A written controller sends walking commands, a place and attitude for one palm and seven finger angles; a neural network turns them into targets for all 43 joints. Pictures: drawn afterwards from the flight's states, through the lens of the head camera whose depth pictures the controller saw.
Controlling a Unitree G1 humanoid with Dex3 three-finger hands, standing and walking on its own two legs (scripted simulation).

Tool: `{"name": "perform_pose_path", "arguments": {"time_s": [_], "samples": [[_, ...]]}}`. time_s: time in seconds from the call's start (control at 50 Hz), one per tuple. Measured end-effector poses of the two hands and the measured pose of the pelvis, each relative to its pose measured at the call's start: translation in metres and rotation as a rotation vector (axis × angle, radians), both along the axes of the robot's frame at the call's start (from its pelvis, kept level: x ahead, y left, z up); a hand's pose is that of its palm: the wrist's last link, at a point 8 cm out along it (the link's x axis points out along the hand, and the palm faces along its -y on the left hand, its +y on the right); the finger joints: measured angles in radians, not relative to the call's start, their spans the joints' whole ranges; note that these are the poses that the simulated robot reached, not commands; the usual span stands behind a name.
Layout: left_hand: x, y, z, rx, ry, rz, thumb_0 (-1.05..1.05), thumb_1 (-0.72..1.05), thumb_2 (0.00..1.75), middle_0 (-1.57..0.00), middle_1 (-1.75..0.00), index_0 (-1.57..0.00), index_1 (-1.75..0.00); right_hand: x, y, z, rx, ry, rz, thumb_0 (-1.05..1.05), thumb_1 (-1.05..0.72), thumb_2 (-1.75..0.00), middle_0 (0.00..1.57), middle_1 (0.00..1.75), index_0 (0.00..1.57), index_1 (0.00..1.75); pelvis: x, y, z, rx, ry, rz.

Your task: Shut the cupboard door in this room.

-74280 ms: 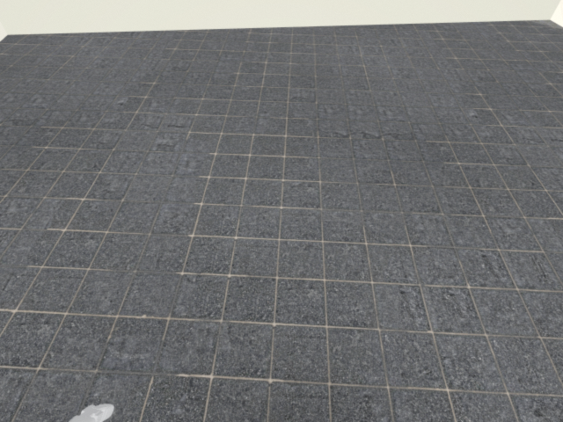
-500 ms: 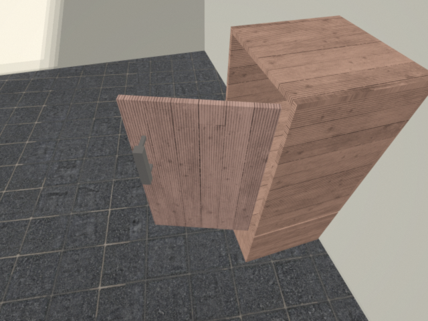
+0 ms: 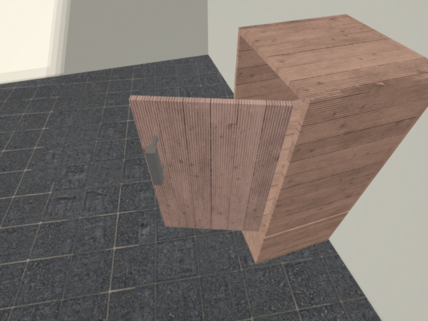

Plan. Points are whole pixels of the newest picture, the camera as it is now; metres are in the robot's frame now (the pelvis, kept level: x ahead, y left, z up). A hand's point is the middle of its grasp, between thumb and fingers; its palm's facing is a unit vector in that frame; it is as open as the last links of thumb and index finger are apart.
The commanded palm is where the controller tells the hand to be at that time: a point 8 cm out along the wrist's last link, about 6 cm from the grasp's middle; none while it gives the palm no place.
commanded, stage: look again from close up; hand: left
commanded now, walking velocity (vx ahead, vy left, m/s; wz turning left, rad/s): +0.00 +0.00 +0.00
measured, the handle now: (156, 160) +0.50 +0.18 -0.03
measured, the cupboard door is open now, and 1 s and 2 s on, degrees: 69 69 69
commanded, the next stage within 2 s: raise the hand and make a fist in 0.26 s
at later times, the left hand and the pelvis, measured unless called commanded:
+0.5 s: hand (104, 313) +0.15 +0.21 -0.06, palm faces +0.24 -0.96 -0.16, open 7.3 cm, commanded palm +0.10 +0.25 -0.06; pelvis +0.00 +0.01 -0.01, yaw +2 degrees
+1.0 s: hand (120, 315) +0.15 +0.18 -0.05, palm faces -0.03 -1.00 -0.04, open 5.1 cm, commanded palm +0.12 +0.24 -0.05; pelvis -0.05 -0.02 -0.12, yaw +2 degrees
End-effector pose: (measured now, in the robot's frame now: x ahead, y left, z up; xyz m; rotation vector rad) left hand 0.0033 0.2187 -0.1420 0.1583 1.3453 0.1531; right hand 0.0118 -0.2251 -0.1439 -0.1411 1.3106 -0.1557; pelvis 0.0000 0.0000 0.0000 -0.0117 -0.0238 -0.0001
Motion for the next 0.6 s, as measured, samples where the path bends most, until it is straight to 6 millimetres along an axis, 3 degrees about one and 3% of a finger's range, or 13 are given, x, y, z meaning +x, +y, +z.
{"name": "perform_pose_path", "arguments": {"time_s": [0.18, 0.38, 0.42, 0.52, 0.56, 0.6], "samples": [[0.015, 0.032, 0.005, 0.034, -0.03, -0.021, 0.01, 0.91, 0.9, -0.2, -0.3, -0.2, -0.3, 0.012, 0.01, 0.005, -0.006, -0.025, 0.029, 0.01, -0.93, -0.9, 0.2, 0.3, 0.2, 0.3, 0.0, 0.014, 0.002, 0.013, 0.01, -0.009], [0.013, 0.034, 0.003, 0.027, 0.003, -0.025, 0.01, 0.91, 0.9, -0.2, -0.3, -0.2, -0.3, 0.017, 0.012, 0.007, -0.012, -0.007, 0.032, 0.01, -0.91, -0.9, 0.2, 0.3, 0.2, 0.3, 0.004, 0.018, 0.003, 0.01, 0.013, -0.012], [0.041, 0.042, 0.021, 0.038, -0.181, 0.071, 0.01, 0.91, 0.9, -0.21, -0.3, -0.2, -0.3, 0.025, 0.009, 0.014, -0.051, -0.104, 0.035, 0.01, -0.91, -0.9, 0.2, 0.3, 0.2, 0.3, 0.001, 0.016, 0.0, 0.008, 0.011, -0.001], [0.135, 0.04, 0.112, 0.054, -0.88, 0.063, 0.02, 0.91, 0.9, -0.23, -0.33, -0.22, -0.32, 0.069, -0.005, 0.03, -0.071, -0.462, 0.068, 0.01, -0.91, -0.9, 0.2, 0.3, 0.2, 0.3, -0.007, 0.01, -0.013, 0.022, 0.067, 0.036], [0.158, 0.036, 0.128, 0.014, -1.087, 0.03, 0.01, 0.91, 0.9, -0.25, -0.35, -0.24, -0.34, 0.089, -0.011, 0.032, -0.072, -0.562, 0.093, 0.01, -0.91, -0.9, 0.2, 0.3, 0.2, 0.3, -0.015, 0.006, -0.024, 0.015, 0.115, 0.032], [0.167, 0.029, 0.132, -0.041, -1.25, -0.038, 0.01, 0.91, 0.9, -0.27, -0.38, -0.27, -0.37, 0.109, -0.019, 0.032, -0.079, -0.648, 0.121, 0.01, -0.91, -0.9, 0.2, 0.3, 0.2, 0.3, -0.023, 0.001, -0.039, 0.015, 0.169, 0.019]]}}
